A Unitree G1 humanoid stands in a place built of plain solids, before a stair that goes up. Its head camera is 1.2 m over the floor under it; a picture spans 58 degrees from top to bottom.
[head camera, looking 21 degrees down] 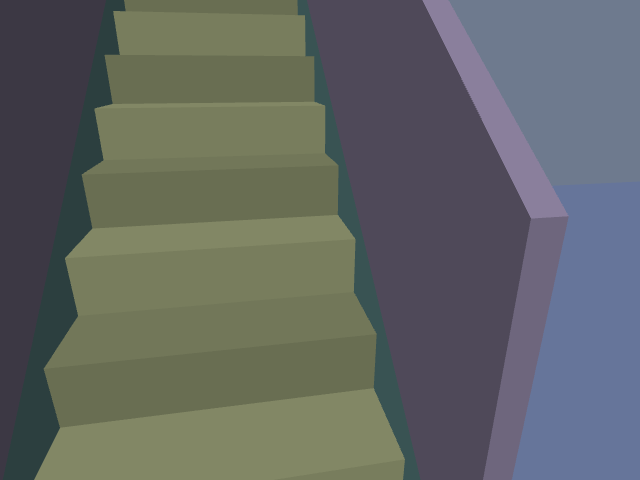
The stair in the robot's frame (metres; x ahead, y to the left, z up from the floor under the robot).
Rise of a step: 0.18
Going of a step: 0.25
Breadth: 0.83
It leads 10 degrees to the left of straight ahead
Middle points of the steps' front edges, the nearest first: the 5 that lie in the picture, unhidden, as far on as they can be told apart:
0.93 0.25 0.55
1.17 0.30 0.73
1.41 0.34 0.91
1.65 0.39 1.09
1.90 0.43 1.27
